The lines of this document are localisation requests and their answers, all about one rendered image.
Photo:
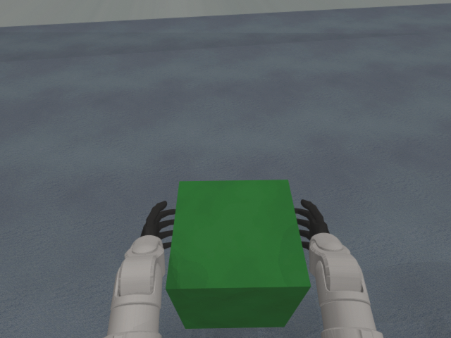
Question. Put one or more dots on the left robot forearm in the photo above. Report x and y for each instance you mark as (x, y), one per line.
(136, 300)

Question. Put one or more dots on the carton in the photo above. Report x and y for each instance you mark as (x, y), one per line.
(236, 255)

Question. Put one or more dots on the left robot hand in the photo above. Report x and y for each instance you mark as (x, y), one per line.
(153, 226)

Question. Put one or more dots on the right robot forearm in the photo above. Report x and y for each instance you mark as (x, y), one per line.
(342, 293)

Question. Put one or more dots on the right robot hand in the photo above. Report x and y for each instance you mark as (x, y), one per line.
(315, 222)

